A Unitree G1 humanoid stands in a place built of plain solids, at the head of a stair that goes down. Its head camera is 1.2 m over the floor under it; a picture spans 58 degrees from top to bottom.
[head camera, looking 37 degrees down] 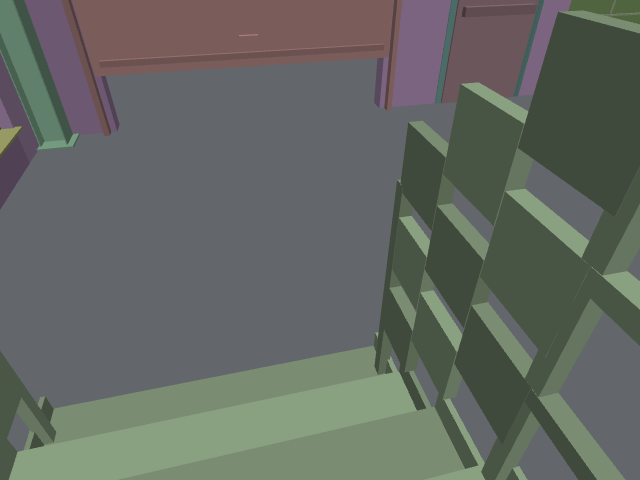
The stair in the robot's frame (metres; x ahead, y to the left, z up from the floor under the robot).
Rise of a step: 0.17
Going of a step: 0.28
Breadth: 1.50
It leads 14 degrees to the left of straight ahead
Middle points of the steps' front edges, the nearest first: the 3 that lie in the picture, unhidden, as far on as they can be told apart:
0.68 0.31 -0.17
0.96 0.38 -0.34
1.23 0.44 -0.51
